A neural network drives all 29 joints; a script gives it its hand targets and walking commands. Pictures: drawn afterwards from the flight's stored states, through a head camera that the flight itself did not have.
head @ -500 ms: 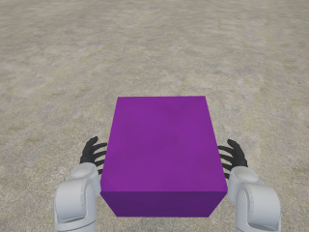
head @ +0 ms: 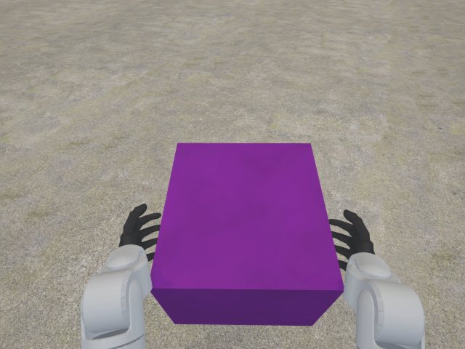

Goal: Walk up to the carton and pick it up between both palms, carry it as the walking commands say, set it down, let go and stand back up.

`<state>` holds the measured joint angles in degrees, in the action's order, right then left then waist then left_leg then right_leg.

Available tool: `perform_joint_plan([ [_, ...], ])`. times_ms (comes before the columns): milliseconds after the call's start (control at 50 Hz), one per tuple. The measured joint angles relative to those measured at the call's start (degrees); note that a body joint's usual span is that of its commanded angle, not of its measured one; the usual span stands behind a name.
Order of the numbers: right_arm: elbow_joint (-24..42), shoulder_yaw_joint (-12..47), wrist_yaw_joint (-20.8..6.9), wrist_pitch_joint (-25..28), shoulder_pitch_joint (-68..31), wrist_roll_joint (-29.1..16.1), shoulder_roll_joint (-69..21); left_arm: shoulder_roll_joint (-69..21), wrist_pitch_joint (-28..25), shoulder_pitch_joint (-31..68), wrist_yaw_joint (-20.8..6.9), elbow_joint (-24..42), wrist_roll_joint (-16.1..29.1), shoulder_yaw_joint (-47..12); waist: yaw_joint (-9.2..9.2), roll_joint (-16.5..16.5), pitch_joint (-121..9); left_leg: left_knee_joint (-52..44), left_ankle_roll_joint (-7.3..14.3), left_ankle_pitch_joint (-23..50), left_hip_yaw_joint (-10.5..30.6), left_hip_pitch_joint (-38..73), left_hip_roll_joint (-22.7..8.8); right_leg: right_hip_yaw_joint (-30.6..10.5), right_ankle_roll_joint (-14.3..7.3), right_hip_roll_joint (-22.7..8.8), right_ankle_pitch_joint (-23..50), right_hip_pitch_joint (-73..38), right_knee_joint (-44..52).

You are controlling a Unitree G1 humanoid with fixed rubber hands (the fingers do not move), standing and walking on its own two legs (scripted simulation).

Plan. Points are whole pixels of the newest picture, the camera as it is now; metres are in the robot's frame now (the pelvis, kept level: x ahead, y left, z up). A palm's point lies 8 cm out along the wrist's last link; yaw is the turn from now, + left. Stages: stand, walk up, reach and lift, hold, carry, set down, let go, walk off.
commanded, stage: carry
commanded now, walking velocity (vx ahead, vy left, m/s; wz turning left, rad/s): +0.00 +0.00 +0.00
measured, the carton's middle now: (243, 232) +0.33 +0.00 +0.03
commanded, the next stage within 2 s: none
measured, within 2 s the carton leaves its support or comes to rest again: neither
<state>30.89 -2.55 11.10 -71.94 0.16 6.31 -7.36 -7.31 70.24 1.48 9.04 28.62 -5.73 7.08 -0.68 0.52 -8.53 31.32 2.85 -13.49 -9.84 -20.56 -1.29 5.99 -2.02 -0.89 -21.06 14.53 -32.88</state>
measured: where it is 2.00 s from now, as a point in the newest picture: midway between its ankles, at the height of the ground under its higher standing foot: outside the picture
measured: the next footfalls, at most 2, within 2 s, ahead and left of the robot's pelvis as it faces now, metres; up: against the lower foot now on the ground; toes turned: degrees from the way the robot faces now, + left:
none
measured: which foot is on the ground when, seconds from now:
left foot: down 0.00-1.00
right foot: down 0.00-1.00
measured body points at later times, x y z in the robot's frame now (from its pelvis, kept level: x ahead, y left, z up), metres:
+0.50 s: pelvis -0.01 +0.00 +0.00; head -0.04 -0.01 +0.45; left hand +0.24 +0.17 +0.10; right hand +0.23 -0.17 +0.10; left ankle +0.03 +0.09 -0.73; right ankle -0.04 -0.09 -0.73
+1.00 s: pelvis +0.00 -0.02 +0.00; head -0.03 -0.03 +0.45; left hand +0.25 +0.15 +0.10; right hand +0.24 -0.19 +0.10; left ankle +0.03 +0.09 -0.73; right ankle -0.04 -0.09 -0.73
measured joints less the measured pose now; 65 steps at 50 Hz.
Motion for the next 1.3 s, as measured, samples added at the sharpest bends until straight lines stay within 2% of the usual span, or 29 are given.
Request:
perform_joint_plan([
  [220,-1.14,-0.37,-0.33,-0.2,-0.11,0.09,0.01,0.02,1.25,0.58,0.44,-0.52,-0.4,-0.2,0.54,-1.21,-0.26,-2.74,0.49,2.06,-0.5,1.13,0.31,-0.41,0.39,-0.09,1.95,-0.61,2.02],
  [440,0.27,-0.84,-0.02,-1.56,-1.82,0.38,0.07,0.0,1.7,2.49,0.24,-0.36,-0.45,-0.02,0.31,-0.63,1.38,-4.62,0.14,3.94,-0.23,0.58,0.37,-0.06,-0.06,0.02,2.91,0.47,2.54],
  [680,0.89,-0.35,0.08,-1.55,-1.16,-0.19,0.06,0.01,1.99,1.07,0.49,1.48,-0.23,-0.12,-0.03,-0.52,0.66,-2.71,-0.62,2.16,0.1,0.58,-0.22,0.14,-0.84,0.47,1.31,0.05,1.43],
  [860,-0.32,-0.3,0.4,-2.1,-1.3,-0.03,0.06,0.02,2.33,1.36,0.36,-0.23,-0.4,0.22,-0.15,-1.55,0.69,-2.14,-1.15,1.71,0.67,0.81,-0.29,0.68,-1.35,0.54,0.44,-0.39,0.8],
  [1000,0.74,-0.27,0.55,-2.02,-1.64,-0.16,0.07,0.01,2.15,1.75,0.27,0.65,-0.26,0.31,0.02,-0.31,1.37,-1.7,-1.7,1.68,1.15,0.51,-0.62,1.14,-2.01,0.86,0.08,-0.17,0.28],
  [1300,-0.44,0.03,0.79,-2.46,-1.71,-0.23,0.08,0.02,2.17,0.94,0.36,0.01,-0.14,0.63,-0.21,-0.83,0.62,-1.37,-2.04,1.28,1.45,1.32,-1.18,1.36,-2.22,1.48,0.29,-1.59,1.22],
])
